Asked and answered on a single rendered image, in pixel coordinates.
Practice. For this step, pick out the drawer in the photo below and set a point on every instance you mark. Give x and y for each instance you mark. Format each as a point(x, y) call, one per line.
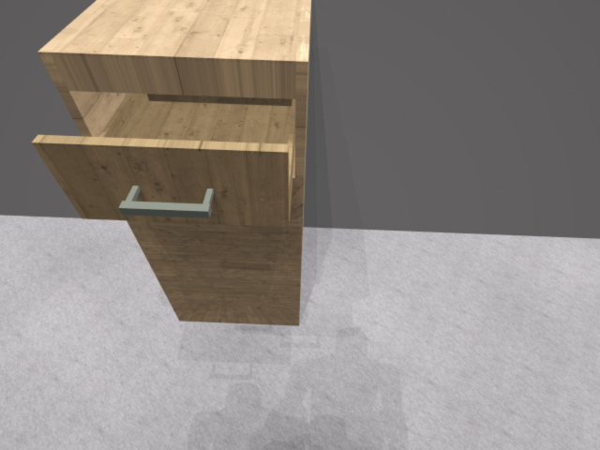
point(174, 148)

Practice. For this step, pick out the cabinet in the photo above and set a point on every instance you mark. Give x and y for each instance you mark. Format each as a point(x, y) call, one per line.
point(211, 273)

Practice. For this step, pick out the handle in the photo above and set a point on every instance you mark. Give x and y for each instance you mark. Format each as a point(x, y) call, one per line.
point(166, 209)

